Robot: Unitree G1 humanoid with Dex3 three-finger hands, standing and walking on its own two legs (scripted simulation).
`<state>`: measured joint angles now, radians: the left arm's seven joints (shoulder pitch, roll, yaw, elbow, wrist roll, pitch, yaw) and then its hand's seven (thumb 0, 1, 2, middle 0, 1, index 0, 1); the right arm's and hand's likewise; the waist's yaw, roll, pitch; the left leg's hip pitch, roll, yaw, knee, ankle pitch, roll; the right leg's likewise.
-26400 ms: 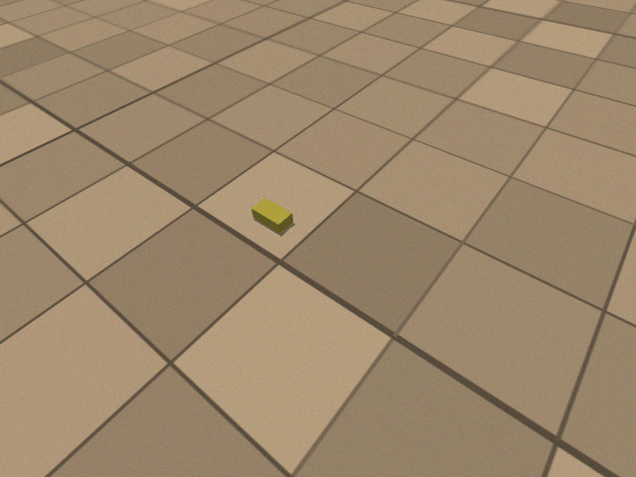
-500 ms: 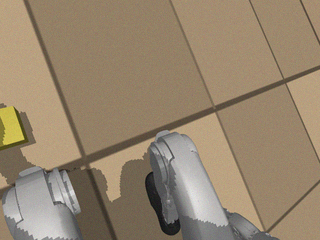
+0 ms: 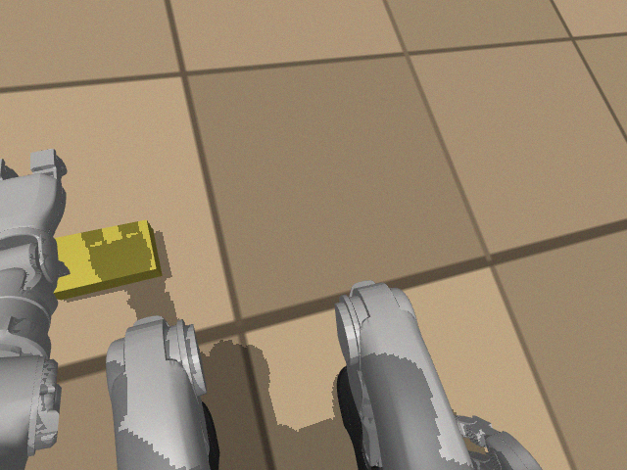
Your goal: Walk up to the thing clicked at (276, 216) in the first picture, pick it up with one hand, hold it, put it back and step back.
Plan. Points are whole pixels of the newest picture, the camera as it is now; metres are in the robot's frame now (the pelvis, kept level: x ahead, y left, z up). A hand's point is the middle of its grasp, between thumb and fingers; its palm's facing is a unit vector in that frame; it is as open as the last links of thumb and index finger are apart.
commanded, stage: withdraw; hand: left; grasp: from above
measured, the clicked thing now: (104, 259) +0.45 +0.29 -0.30
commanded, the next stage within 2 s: home in 0.48 s
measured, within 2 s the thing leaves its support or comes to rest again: neither
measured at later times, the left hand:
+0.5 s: hand (69, 264) +0.40 +0.29 -0.16, palm faces -0.48 -0.08 -0.88, open 14.1 cm
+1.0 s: hand (16, 252) +0.39 +0.29 -0.03, palm faces -0.33 -0.39 -0.86, open 10.2 cm
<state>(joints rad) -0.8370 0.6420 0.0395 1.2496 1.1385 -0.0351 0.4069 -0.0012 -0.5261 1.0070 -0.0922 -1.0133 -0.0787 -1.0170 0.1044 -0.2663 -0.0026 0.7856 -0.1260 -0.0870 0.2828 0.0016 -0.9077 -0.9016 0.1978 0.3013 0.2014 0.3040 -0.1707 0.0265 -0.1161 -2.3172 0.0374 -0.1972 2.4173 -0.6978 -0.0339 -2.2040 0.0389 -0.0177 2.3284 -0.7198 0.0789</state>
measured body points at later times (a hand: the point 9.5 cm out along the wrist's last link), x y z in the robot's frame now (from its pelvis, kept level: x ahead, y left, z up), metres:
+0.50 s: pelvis -0.02 -0.01 +0.01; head +0.19 +0.07 +0.40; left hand +0.42 +0.29 -0.11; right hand +0.06 -0.30 -0.08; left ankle +0.07 +0.14 -0.30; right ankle +0.10 -0.15 -0.30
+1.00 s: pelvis -0.01 +0.00 +0.09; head +0.18 +0.05 +0.49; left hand +0.40 +0.31 +0.02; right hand +0.11 -0.25 -0.04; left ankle +0.07 +0.14 -0.30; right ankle +0.10 -0.15 -0.30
